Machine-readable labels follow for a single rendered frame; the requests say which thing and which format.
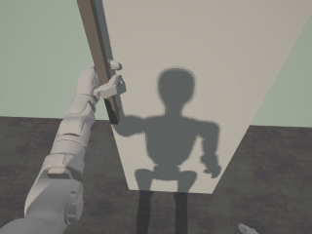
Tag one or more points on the handle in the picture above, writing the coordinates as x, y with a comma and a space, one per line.
89, 16

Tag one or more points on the fridge door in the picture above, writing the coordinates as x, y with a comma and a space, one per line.
194, 73

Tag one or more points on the robot left hand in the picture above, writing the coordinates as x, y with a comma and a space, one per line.
88, 83

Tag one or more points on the robot right hand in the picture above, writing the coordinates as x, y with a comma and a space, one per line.
246, 230

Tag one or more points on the left robot upper arm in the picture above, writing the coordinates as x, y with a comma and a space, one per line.
52, 205

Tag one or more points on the robot left forearm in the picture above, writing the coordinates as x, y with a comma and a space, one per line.
66, 160

